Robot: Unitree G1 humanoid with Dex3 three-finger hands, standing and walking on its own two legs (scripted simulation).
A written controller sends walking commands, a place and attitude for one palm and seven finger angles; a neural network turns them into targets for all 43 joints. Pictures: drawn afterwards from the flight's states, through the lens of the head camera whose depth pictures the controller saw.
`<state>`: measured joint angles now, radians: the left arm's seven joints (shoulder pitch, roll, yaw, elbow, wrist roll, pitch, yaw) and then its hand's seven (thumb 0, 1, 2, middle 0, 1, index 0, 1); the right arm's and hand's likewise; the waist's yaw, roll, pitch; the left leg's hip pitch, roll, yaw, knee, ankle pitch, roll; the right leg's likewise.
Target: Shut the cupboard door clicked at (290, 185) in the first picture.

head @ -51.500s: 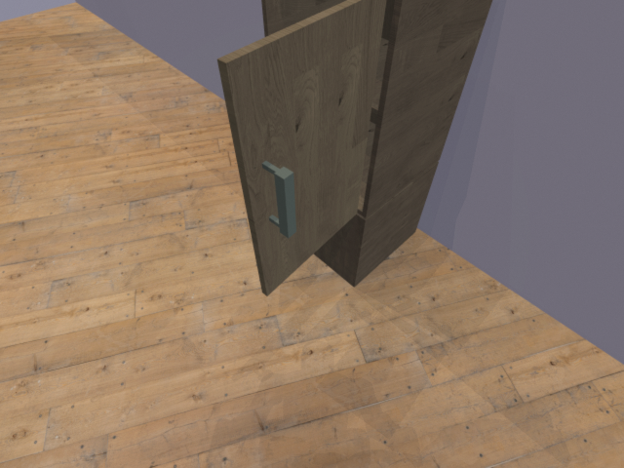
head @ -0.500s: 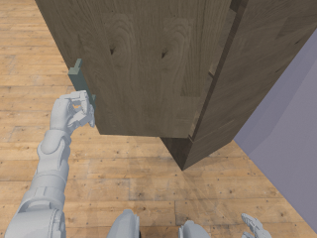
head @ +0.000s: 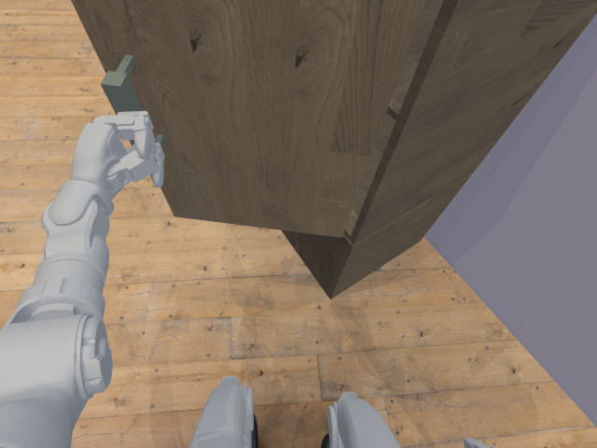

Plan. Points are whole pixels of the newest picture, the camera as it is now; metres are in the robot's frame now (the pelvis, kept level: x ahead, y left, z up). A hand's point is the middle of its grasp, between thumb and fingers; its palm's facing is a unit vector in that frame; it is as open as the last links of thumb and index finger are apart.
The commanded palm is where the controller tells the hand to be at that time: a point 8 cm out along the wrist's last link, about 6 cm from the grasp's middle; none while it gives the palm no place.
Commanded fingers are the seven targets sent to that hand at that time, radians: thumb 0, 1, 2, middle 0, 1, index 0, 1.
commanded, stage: push the door shut along its arc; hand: left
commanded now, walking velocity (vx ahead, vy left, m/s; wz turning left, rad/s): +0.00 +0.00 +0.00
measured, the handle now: (141, 116) +0.54 +0.22 +0.08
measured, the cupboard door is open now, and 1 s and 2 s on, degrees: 50 36 27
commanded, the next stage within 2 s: pull the fist back off the door in 1.24 s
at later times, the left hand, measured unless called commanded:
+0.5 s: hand (178, 125) +0.52 +0.16 +0.08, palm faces -0.27 -0.96 -0.02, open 3.1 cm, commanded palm +0.53 +0.18 +0.08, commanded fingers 0.00 0.90 0.90 -1.30 -1.50 -1.30 -1.50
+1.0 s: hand (214, 98) +0.57 +0.12 +0.09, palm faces -0.38 -0.93 -0.02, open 3.0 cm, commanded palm +0.59 +0.14 +0.08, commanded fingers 0.00 0.90 0.90 -1.30 -1.50 -1.30 -1.50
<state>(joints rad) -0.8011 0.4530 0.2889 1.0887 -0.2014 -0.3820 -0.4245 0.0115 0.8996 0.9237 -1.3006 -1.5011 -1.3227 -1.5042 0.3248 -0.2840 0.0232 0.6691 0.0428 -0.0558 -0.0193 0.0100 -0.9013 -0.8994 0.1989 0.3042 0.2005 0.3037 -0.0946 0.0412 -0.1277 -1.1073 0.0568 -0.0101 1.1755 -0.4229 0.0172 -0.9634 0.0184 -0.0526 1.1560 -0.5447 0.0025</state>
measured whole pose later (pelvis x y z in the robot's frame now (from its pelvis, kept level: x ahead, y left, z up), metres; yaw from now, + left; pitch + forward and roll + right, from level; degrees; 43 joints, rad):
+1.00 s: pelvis +0.00 +0.00 -0.03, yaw -3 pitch +28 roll -5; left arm -1.27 0.65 0.30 1.31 -0.05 -0.23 -0.52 0.00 0.87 0.91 -1.30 -1.50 -1.30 -1.50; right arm 0.38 -0.28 0.05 0.67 0.00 -0.08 -0.02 0.01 -0.90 -0.90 0.20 0.30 0.20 0.30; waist -0.24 0.07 -0.11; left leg -1.34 0.09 -0.02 1.31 -0.47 0.02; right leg -1.19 0.05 -0.05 1.26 -0.57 0.01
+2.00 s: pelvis +0.03 -0.01 +0.01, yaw -1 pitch +25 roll -3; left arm -0.94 0.33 0.31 1.12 -0.04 -0.39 0.00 0.02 0.90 0.90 -1.30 -1.50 -1.30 -1.50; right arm 0.46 -0.26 -0.02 0.67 -0.04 0.01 0.09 0.01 -0.90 -0.90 0.20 0.30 0.20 0.30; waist -0.18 0.06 -0.14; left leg -1.11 0.08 0.01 1.12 -0.44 0.00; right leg -0.99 0.04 -0.03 1.10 -0.55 -0.01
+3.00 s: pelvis +0.03 -0.01 +0.08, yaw +0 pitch +3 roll +0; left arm -0.05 0.27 0.08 0.18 -0.11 -0.12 0.00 0.02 0.90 0.90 -1.16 -1.34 -1.15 -1.34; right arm 0.17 -0.25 0.02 0.58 0.07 0.03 -0.08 0.01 -0.90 -0.90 0.20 0.30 0.20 0.30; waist 0.00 0.04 -0.05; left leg -0.44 0.02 0.04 0.66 -0.28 0.01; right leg -0.33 0.00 0.00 0.66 -0.39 0.01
